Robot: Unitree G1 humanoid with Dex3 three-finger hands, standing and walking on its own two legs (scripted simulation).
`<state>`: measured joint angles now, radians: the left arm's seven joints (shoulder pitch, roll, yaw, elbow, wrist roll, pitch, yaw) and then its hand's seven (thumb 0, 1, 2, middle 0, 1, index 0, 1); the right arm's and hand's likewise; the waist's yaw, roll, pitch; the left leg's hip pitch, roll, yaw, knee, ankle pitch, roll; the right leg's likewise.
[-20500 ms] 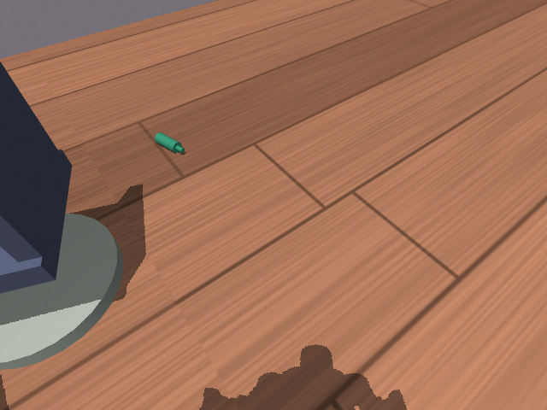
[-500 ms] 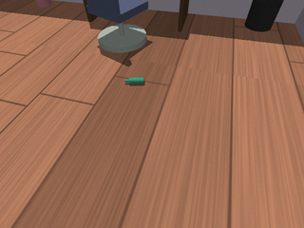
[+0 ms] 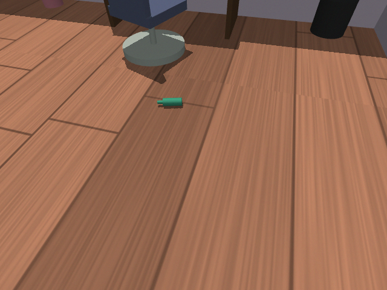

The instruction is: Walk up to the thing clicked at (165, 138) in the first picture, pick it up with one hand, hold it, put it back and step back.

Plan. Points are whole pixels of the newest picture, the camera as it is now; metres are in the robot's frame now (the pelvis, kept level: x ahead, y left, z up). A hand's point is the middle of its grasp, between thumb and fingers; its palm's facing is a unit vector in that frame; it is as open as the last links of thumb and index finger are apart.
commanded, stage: stand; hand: left
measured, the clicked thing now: (169, 101) +1.54 +0.27 -0.75
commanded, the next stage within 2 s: walk up in 0.48 s
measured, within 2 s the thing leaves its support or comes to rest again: neither
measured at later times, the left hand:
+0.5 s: hand out of the picture +0.06 +0.26 -0.16, palm faces -0.01 -0.94 -0.33, open 7.4 cm
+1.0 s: hand (64, 278) +0.18 +0.34 -0.16, palm faces -0.01 -0.95 -0.32, open 7.4 cm
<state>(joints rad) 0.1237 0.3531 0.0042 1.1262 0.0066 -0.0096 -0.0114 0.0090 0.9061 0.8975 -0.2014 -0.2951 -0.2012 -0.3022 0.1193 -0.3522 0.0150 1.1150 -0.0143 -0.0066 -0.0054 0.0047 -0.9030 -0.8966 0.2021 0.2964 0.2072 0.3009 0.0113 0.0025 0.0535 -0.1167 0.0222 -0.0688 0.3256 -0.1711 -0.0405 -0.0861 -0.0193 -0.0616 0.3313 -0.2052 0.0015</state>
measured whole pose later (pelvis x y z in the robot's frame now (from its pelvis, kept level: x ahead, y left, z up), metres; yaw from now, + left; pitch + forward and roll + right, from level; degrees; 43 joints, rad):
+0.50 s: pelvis +0.00 +0.00 +0.00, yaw +0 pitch -2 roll +0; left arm 0.13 0.36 0.02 1.12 0.02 -0.01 -0.02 0.01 0.91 0.90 -0.20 -0.30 -0.20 -0.30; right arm 0.13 -0.35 0.00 1.11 -0.02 -0.01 0.00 0.00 -0.90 -0.90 0.20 0.30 0.21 0.30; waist 0.01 0.00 0.05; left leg -0.13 0.02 -0.07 0.34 -0.20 -0.03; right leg -0.10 -0.02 -0.06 0.35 -0.23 0.00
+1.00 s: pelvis +0.13 +0.06 -0.01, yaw +1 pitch -3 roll +2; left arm 0.25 0.46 0.07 0.99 0.02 -0.02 -0.10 0.01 0.91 0.90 -0.20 -0.29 -0.20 -0.30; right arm 0.30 -0.39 -0.08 0.95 -0.03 -0.09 0.05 0.00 -0.90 -0.90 0.20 0.30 0.21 0.30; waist 0.00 -0.08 0.05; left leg -0.10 0.01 0.11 0.41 -0.26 0.02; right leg -0.47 -0.07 0.03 0.89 -0.29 0.01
